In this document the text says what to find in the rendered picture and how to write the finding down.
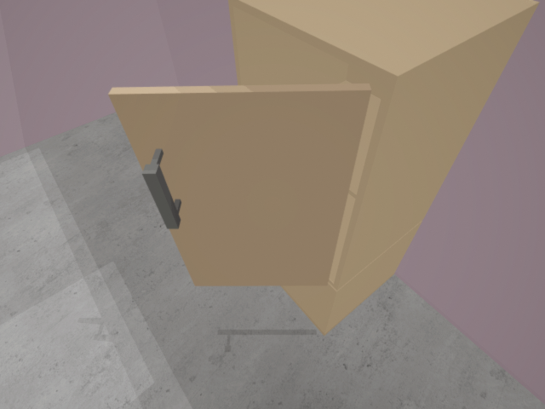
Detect cupboard door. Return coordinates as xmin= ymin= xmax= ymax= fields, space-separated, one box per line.
xmin=108 ymin=84 xmax=371 ymax=286

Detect handle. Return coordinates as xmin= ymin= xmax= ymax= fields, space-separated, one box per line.
xmin=142 ymin=149 xmax=181 ymax=229

